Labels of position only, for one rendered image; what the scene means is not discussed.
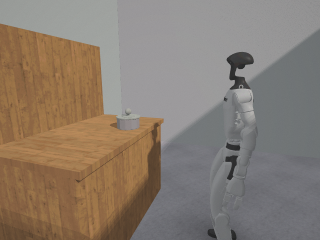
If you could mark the pot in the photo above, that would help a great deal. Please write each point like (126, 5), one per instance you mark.
(128, 124)

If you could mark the left robot hand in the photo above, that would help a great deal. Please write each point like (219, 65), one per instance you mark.
(234, 187)

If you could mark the robot head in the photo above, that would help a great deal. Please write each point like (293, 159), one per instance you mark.
(239, 60)

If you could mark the left robot forearm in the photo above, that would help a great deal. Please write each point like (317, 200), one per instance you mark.
(246, 148)

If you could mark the robot right thigh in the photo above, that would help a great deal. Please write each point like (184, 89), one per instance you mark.
(218, 161)

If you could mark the knob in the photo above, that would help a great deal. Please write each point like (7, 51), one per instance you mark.
(128, 111)

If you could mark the robot left upper arm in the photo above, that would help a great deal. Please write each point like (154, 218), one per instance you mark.
(244, 101)

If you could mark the table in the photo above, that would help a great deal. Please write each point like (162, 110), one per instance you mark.
(66, 171)

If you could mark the lid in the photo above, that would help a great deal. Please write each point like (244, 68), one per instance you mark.
(128, 116)

